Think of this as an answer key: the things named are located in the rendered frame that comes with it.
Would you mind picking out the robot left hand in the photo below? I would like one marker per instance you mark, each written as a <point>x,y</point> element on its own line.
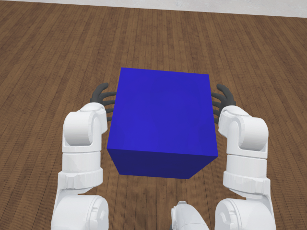
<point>97,97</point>

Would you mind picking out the carton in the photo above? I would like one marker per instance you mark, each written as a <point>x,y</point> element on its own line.
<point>162,124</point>

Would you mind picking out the robot left forearm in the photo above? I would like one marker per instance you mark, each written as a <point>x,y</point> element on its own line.
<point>81,146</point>

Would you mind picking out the robot right hand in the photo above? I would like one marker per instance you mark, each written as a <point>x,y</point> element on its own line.
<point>226,100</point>

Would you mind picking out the robot right forearm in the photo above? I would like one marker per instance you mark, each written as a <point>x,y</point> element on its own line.
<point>247,149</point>

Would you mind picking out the right robot thigh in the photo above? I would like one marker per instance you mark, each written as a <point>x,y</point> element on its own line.
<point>186,217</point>

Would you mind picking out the left robot upper arm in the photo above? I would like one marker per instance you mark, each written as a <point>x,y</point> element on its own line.
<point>81,212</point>

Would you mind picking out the right robot upper arm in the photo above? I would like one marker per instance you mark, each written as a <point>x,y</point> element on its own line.
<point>239,214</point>

